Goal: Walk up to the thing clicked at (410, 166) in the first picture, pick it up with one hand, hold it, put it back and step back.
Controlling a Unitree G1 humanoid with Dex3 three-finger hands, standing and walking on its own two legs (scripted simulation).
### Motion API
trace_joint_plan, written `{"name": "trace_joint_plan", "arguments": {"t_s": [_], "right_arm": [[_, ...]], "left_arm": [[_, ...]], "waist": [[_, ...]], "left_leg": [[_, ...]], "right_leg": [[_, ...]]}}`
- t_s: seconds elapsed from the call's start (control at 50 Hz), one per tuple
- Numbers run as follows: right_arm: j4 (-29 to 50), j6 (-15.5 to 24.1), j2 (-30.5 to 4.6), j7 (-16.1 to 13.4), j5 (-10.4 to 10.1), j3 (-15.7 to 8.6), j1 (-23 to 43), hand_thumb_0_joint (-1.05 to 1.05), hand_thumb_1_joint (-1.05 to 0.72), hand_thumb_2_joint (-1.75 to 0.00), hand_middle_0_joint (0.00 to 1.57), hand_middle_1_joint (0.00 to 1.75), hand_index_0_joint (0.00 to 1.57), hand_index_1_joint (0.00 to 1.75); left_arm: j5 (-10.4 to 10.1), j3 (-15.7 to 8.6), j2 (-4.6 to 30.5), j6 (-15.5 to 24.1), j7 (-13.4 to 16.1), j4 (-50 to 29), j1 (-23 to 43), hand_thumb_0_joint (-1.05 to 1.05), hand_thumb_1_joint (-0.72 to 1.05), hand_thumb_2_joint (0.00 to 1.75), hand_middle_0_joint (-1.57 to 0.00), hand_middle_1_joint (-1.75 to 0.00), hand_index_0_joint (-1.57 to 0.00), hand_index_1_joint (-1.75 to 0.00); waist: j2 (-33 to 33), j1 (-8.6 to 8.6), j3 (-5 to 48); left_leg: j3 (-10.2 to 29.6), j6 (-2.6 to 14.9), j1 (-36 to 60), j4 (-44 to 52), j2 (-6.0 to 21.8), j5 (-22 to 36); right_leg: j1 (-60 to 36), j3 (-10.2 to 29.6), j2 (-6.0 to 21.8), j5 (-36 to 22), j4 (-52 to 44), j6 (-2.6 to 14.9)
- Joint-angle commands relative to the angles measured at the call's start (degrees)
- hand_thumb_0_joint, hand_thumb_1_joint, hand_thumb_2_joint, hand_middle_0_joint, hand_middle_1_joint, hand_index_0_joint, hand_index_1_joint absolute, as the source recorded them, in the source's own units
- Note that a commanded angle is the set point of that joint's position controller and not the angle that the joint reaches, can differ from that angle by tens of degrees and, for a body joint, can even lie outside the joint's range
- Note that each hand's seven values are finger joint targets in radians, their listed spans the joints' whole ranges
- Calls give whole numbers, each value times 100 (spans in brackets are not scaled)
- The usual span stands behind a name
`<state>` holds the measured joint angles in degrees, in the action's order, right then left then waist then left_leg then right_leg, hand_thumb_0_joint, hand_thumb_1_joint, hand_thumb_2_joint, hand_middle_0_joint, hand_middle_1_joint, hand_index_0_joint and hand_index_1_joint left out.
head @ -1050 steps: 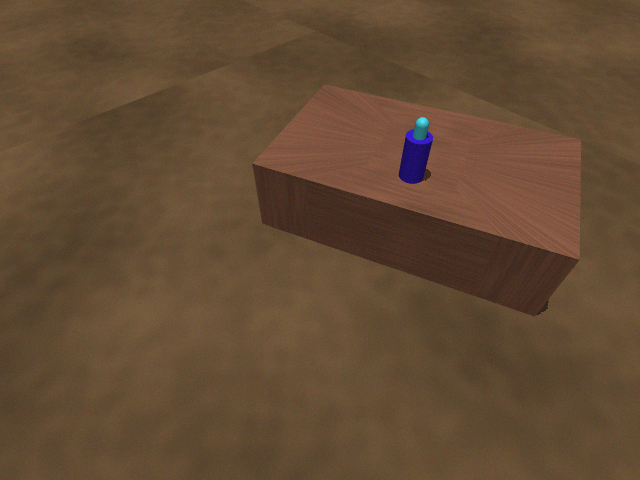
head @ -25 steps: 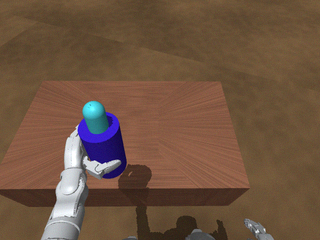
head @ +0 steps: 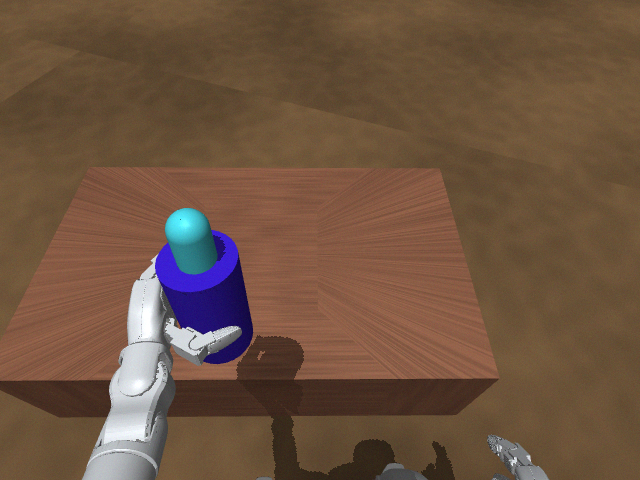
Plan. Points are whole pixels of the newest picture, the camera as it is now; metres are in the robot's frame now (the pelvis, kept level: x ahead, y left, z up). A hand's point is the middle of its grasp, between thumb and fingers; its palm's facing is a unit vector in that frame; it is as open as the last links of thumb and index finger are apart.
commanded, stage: hold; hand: left
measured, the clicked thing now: (205, 285) +0.34 +0.15 +0.05
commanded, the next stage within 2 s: crouch in 1.88 s
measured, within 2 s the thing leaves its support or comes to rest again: neither
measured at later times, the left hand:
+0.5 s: hand (197, 299) +0.33 +0.17 +0.03, palm faces +0.13 -0.99 -0.02, open 12.0 cm
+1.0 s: hand (195, 298) +0.33 +0.17 +0.03, palm faces +0.12 -0.99 -0.03, open 12.0 cm
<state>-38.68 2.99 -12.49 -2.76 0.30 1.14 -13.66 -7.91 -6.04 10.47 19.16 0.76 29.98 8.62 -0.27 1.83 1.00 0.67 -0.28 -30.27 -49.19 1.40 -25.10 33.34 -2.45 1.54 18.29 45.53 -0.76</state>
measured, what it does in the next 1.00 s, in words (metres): stands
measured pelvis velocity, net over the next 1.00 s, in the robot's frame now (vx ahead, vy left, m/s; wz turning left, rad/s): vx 0.00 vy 0.00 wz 0.01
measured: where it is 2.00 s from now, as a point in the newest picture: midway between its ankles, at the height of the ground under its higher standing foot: outside the picture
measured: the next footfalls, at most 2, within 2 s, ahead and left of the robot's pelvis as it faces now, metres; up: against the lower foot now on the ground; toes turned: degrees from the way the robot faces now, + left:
none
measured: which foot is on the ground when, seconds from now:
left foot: down 0.00-1.00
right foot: down 0.00-1.00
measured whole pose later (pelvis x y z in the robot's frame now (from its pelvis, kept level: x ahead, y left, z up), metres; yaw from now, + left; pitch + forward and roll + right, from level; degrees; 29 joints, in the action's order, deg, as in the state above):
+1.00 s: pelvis +0.00 +0.00 +0.00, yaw +0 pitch +6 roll -1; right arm -39.5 4.3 -12.2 -2.5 0.1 0.9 -14.1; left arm -8.4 -6.0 11.2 19.6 0.4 27.7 7.9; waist -0.1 1.7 1.0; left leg 0.9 -0.2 -29.9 -49.1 1.1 -25.3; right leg 32.9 -2.6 1.9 18.7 45.6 -0.9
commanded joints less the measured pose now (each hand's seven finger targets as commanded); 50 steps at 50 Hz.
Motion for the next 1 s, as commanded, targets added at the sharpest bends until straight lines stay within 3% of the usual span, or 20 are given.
{"name": "trace_joint_plan", "arguments": {"t_s": [0.0,0.02,0.04,0.08,0.1,0.16,0.22,0.28,0.38,0.4,0.54,0.64,0.68,0.74,0.78,0.8,0.86,0.92,0.96,0.98], "right_arm": [[698,251,-756,-79,12,-280,109,0,-92,-91,20,30,20,30],[709,254,-745,-74,19,-260,131,0,-92,-91,20,30,20,30],[707,271,-807,-88,-2,-292,116,0,-92,-91,20,30,20,30],[661,287,-784,-81,5,-279,123,0,-92,-91,20,30,20,30],[671,303,-788,-81,3,-295,161,0,-92,-91,20,30,20,30],[702,283,-742,-81,20,-281,102,0,-92,-91,20,30,20,30],[676,305,-749,-74,15,-283,110,0,-92,-91,20,30,20,30],[652,313,-801,-61,5,-309,94,0,-92,-91,20,30,20,30],[619,324,-761,-48,-9,-298,72,0,-92,-91,20,30,20,30],[562,319,-772,-61,-5,-311,26,0,-92,-91,20,30,20,30],[618,332,-799,-21,19,-314,89,0,-92,-91,20,30,20,30],[630,322,-759,-24,6,-320,1,0,-93,-91,20,30,20,30],[636,336,-774,-24,-7,-305,18,0,-93,-91,20,30,20,30],[585,324,-793,-66,-3,-321,-10,0,-92,-91,20,30,20,30],[569,324,-745,-60,-6,-300,3,0,-92,-91,20,30,20,30],[580,341,-760,-55,-2,-308,58,0,-92,-91,20,30,20,30],[577,333,-801,-58,-11,-347,49,0,-92,-91,20,30,20,30],[556,342,-778,-46,-6,-329,-6,0,-92,-91,20,30,20,30],[542,354,-823,-29,-17,-353,-5,0,-93,-91,20,30,20,30],[537,354,-834,-27,-20,-366,1,0,-92,-91,20,30,20,30]], "left_arm": [[-250,-483,907,883,16,-2527,2767,0,6,127,-123,-143,-125,-143],[-250,-321,680,838,-1,-2220,2533,0,7,127,-124,-144,-126,-143],[-278,-462,807,858,17,-2281,2627,0,6,128,-123,-144,-126,-144],[-280,-416,733,856,0,-2037,2586,0,6,129,-124,-144,-126,-144],[-286,-538,844,890,6,-2099,2592,0,7,128,-125,-144,-127,-144],[-248,-437,848,910,-20,-2421,2505,0,4,127,-123,-144,-125,-144],[-236,-244,621,854,-41,-2071,2273,0,3,127,-123,-144,-125,-144],[-234,-374,880,878,-48,-2405,2782,0,4,126,-122,-142,-124,-142],[-294,-378,757,861,-51,-2217,2631,0,2,127,-124,-144,-126,-144],[-292,-543,909,867,-24,-2231,2719,0,2,129,-123,-145,-126,-145],[-231,-311,709,901,-66,-2064,2406,0,4,127,-122,-143,-124,-143],[-263,-564,1009,960,-66,-2662,2532,0,2,126,-122,-143,-125,-143],[-320,-371,715,909,-64,-2398,2376,0,-1,127,-122,-143,-124,-143],[-316,-556,937,880,-25,-2478,2610,0,-1,127,-122,-143,-124,-143],[-298,-427,873,889,-49,-2548,2603,0,0,127,-122,-143,-124,-143],[-273,-339,681,857,-64,-2056,2257,0,-1,128,-122,-144,-124,-144],[-255,-541,1007,948,-71,-2469,2625,0,1,127,-123,-144,-125,-144],[-250,-175,644,869,-95,-2400,2262,0,1,126,-122,-143,-124,-143],[-253,-286,743,849,-71,-2259,2351,0,-1,125,-121,-141,-123,-141],[-269,-410,954,893,-64,-2610,2640,0,0,125,-121,-142,-123,-142]], "waist": [[-467,-17,2327],[-327,46,2059],[-378,-5,2102],[-306,21,1888],[-301,-24,1936],[-382,-36,2322],[-245,38,2003],[-487,22,2149],[-245,8,2036],[-309,5,2141],[-378,9,2062],[-446,-65,2403],[-325,-3,2196],[-366,40,2306],[-264,35,2043],[-179,61,1815],[-334,6,2080],[-428,46,2076],[-379,19,2142],[-501,1,2156]], "left_leg": [[21,-26,593,848,-149,1444],[66,-45,527,888,-125,1447],[52,-44,594,905,-123,1414],[70,-46,480,905,-120,1379],[51,-26,434,901,-139,1297],[20,-5,550,842,-165,1418],[8,-2,474,830,-173,1383],[56,-54,634,872,-122,1532],[58,-30,524,869,-135,1463],[50,-17,519,866,-151,1394],[48,-56,532,828,-146,1614],[44,-34,577,788,-166,1580],[81,-54,567,808,-139,1701],[53,-23,573,780,-158,1633],[44,-1,430,822,-170,1414],[46,-6,406,843,-168,1347],[50,-9,526,860,-165,1337],[66,-55,692,851,-148,1540],[99,-76,669,817,-123,1680],[99,-79,672,835,-132,1651]], "right_leg": [[-1397,9,-170,-1160,-471,184],[-1253,-37,-193,-1099,-470,191],[-1255,-27,-198,-1068,-484,196],[-1167,-37,-192,-1038,-483,191],[-1221,-19,-177,-991,-505,180],[-1447,7,-152,-1136,-486,177],[-1351,1,-156,-1131,-521,160],[-1248,-25,-169,-1187,-466,204],[-1320,-29,-163,-1152,-504,177],[-1328,-8,-148,-1133,-502,180],[-1225,-34,-155,-1263,-436,200],[-1495,-7,-144,-1276,-436,188],[-1374,-46,-170,-1318,-406,204],[-1397,-6,-157,-1348,-444,186],[-1352,0,-145,-1188,-494,165],[-1203,-13,-150,-1105,-506,167],[-1272,-10,-141,-1095,-483,176],[-1196,-48,-159,-1205,-433,196],[-1227,-64,-163,-1274,-407,209],[-1237,-54,-156,-1259,-408,208]]}}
